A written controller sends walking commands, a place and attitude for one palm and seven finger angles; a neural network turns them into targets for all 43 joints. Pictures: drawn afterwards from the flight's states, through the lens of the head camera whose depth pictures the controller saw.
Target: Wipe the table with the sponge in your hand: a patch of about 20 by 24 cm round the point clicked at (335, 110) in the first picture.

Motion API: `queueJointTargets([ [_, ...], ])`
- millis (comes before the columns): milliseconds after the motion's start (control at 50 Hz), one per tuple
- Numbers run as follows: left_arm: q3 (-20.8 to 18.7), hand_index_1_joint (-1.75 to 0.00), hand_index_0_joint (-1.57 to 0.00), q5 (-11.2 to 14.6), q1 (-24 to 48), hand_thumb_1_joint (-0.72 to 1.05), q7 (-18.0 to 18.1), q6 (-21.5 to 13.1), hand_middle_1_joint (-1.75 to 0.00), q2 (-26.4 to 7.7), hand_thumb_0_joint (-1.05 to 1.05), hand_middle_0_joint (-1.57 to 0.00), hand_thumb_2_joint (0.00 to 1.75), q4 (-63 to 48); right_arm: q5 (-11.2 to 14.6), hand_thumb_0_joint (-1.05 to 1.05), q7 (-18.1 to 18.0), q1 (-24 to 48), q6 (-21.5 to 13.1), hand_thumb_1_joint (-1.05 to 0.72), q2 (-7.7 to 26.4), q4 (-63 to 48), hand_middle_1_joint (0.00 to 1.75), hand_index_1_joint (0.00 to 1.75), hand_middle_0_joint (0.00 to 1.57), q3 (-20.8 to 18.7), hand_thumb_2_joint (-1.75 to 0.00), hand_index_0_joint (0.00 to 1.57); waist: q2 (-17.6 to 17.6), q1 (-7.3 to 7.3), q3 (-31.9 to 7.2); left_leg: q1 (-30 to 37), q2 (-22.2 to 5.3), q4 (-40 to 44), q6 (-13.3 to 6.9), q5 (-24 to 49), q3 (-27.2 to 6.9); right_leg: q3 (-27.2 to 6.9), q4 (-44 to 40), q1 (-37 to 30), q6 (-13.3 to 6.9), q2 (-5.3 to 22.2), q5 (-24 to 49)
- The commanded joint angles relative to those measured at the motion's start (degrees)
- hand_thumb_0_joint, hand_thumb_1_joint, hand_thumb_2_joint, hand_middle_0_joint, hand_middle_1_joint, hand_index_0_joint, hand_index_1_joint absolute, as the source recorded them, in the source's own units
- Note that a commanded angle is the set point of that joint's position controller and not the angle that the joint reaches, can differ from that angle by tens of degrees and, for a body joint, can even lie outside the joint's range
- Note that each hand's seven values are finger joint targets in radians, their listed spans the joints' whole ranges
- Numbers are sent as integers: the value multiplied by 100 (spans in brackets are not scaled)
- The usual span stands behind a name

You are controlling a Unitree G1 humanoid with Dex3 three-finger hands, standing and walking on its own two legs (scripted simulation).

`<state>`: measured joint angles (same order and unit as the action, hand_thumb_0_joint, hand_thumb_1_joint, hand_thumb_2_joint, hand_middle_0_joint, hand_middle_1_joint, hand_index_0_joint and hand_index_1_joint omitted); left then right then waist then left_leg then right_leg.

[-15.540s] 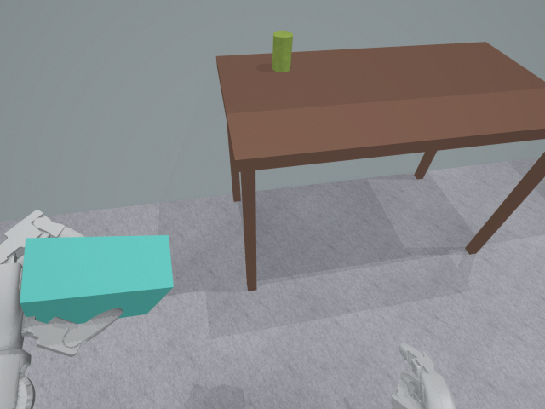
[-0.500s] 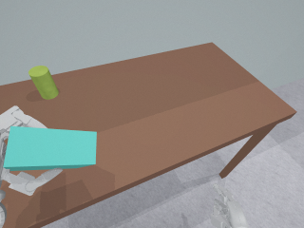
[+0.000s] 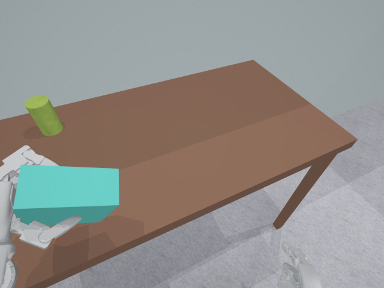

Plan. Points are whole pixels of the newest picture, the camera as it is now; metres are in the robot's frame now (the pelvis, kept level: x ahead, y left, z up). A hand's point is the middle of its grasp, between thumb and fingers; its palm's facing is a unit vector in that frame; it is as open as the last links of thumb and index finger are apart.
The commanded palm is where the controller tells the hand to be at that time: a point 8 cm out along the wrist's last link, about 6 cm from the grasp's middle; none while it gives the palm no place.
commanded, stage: come to a stop and stand still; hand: left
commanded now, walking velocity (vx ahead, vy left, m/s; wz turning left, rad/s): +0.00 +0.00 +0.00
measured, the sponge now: (82, 198) +0.23 +0.20 +0.13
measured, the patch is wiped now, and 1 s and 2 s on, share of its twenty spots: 0.00 0.00 0.00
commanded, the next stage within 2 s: look again from close up in 0.04 s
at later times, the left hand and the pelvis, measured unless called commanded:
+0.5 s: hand (42, 197) +0.22 +0.25 +0.15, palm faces +0.35 -0.86 -0.37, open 10.1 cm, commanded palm +0.17 +0.29 +0.17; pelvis +0.01 +0.01 +0.00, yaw +0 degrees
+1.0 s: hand (10, 204) +0.21 +0.30 +0.15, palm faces +0.34 -0.82 -0.46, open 10.1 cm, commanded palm +0.15 +0.32 +0.17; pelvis -0.01 +0.03 +0.00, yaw +1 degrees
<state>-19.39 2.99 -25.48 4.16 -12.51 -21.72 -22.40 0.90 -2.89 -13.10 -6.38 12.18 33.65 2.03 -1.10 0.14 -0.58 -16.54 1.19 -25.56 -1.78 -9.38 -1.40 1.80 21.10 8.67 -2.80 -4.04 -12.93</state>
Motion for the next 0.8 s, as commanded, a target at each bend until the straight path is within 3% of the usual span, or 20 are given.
queueJointTargets([
  [0, -684, -160, -120, 120, 547, 10, 168, -310, -160, -953, 0, -120, 130, -1434, -2, 0, -60, 740, -329, -90, 626, -963, 30, 30, 20, -272, -90, 20, 5, -81, -710, 691, -468, 223, -33, 486, -517, -659, -425, 141, 99, 838, 763],
  [40, -739, -160, -120, 94, 638, 10, 210, -298, -160, -1073, 0, -120, 130, -1632, 21, 0, -69, 844, -349, -90, 618, -950, 30, 30, 20, -258, -90, 20, -241, -88, -731, 791, -464, 215, -46, 575, -483, -658, -382, 159, 115, 843, 843],
  [60, -591, -160, -120, 110, 597, 10, 188, -311, -160, -905, 0, -120, 130, -1556, -23, 0, -66, 766, -343, -90, 630, -923, 30, 30, 20, -237, -90, 20, -176, -88, -751, 745, -478, 277, -69, 570, -515, -580, -374, 101, 129, 802, 822],
  [140, -803, -160, -120, 79, 587, 10, 251, -259, -160, -1131, 0, -120, 130, -1748, 12, 0, -82, 819, -360, -90, 625, -903, 30, 30, 20, -269, -90, 20, -276, -102, -839, 858, -476, 177, -59, 897, -476, -662, -326, 9, 130, 833, 1143],
  [160, -659, -160, -120, 110, 482, 10, 221, -275, -160, -949, 0, -120, 130, -1603, -32, 0, -75, 728, -328, -90, 630, -886, 30, 30, 20, -243, -90, 20, -202, -102, -812, 770, -487, 217, -76, 904, -509, -559, -344, -22, 139, 804, 1094],
  [240, -809, -160, -120, 105, 345, 10, 237, -206, -160, -1060, 0, -120, 130, -1580, 13, 0, -83, 762, -288, -90, 625, -901, 30, 30, 20, -274, -90, 20, -306, -92, -825, 863, -500, 186, -44, 1205, -495, -591, -306, -34, 128, 810, 1298],
  [260, -633, -160, -120, 129, 299, 10, 198, -214, -160, -865, 0, -120, 130, -1481, -22, 0, -71, 701, -259, -90, 628, -887, 30, 30, 20, -249, -90, 20, -264, -94, -814, 814, -522, 221, -62, 1168, -510, -501, -327, -37, 141, 784, 1226],
  [340, -688, -160, -120, 107, 408, 10, 203, -165, -160, -965, 0, -120, 130, -1518, 5, 0, -90, 770, -237, -90, 620, -918, 30, 30, 20, -263, -90, 20, -261, -78, -686, 853, -540, 314, -52, 1026, -539, -557, -380, 66, 137, 776, 1155],
  [360, -529, -160, -120, 117, 405, 10, 174, -167, -160, -809, 0, -120, 130, -1428, -19, 0, -83, 715, -221, -90, 629, -912, 30, 30, 20, -243, -90, 20, -145, -75, -673, 823, -559, 373, -61, 955, -568, -483, -385, 61, 149, 740, 1066],
  [440, -633, -160, -120, 90, 637, 10, 210, -140, -160, -979, 0, -120, 130, -1598, -7, 0, -114, 802, -234, -90, 607, -950, 30, 30, 20, -246, -90, 20, -266, -72, -609, 819, -543, 462, -45, 670, -581, -549, -443, 89, 140, 741, 932],
  [520, -511, -160, -120, 59, 786, 10, 212, -165, -160, -896, 0, -120, 130, -1623, -33, 0, -113, 741, -245, -90, 622, -964, 30, 30, 20, -249, -90, 20, -302, -65, -565, 714, -552, 586, -20, 339, -663, -491, -480, 34, 107, 735, 655],
  [540, -646, -160, -120, 31, 826, 10, 244, -182, -160, -1026, 0, -120, 130, -1726, -25, 0, -123, 814, -264, -90, 628, -936, 30, 30, 20, -251, -90, 20, -478, -64, -602, 714, -557, 661, -27, 282, -683, -458, -420, -11, 111, 702, 607],
  [560, -3734, -160, -120, -881, 6407, 10, 265, -766, -160, -5349, 0, -120, 130, -2891, -225, 0, -7, -25, -461, -90, 892, -908, 30, 30, 20, -329, -90, 20, 478, -137, 779, -340, -565, -118, -190, 653, -323, -772, -1008, 1163, 642, 914, 871],
  [580, -1517, -160, -120, -339, 3316, 10, 46, -512, -160, -1949, 0, -120, 130, 115, -73, 0, 23, 492, -421, -90, 173, -648, 30, 30, 20, -52, -90, 20, 406, -65, -659, 705, -235, -68, -126, 1273, -377, -639, -414, 788, 112, 1023, 599],
  [600, -1412, -160, -120, -137, 1590, 10, 45, -490, -160, -1637, 0, -120, 130, 113, -112, 0, 9, 548, -490, -90, 620, -817, 30, 30, 20, -407, -90, 20, 113, -384, -515, 781, -374, -193, 12, 1188, -373, -1109, -579, 461, 200, 933, 1285],
  [620, -813, -160, -120, -1, 1303, 10, 5, -437, -160, -1010, 0, -120, 130, -185, -40, 0, 68, 364, -474, -90, 712, -877, 30, 30, 20, -445, -90, 20, -333, -240, -921, 747, -336, -33, 5, 1120, -396, -932, -216, -160, 115, 955, 1234],
  [640, -545, -160, -120, 84, 926, 10, -31, -496, -160, -628, 0, -120, 130, -587, 52, 0, 188, 548, -535, -90, 660, -892, 30, 30, 20, -467, -90, 20, -1084, -216, -1222, 1039, -386, -17, -93, 1365, -339, -795, 79, -129, 179, 863, 1141],
  [700, -317, -160, -120, 85, 422, 10, -28, -613, -160, -703, 0, -120, 130, -1816, -21, 0, 351, 596, -549, -90, 726, -969, 30, 30, 20, -440, -90, 20, -720, -263, -1178, 609, -571, 299, -90, 951, -592, -482, 151, -258, 226, 705, 518],
  [740, -482, -160, -120, 69, -10, 10, 65, -591, -160, -801, 0, -120, 130, -1876, 17, 0, 344, 772, -602, -90, 662, -977, 30, 30, 20, -395, -90, 20, -300, -254, -972, 448, -594, 549, -77, 194, -658, -363, 153, -172, 191, 604, 146],
  [780, -832, -160, -120, 51, 148, 10, 111, -634, -160, -1150, 0, -120, 130, -1896, -24, 0, 246, 673, -608, -90, 694, -1005, 30, 30, 20, -392, -90, 20, 118, -215, -766, 139, -613, 759, -32, -436, -830, -328, 82, -159, 185, 597, -142],
])
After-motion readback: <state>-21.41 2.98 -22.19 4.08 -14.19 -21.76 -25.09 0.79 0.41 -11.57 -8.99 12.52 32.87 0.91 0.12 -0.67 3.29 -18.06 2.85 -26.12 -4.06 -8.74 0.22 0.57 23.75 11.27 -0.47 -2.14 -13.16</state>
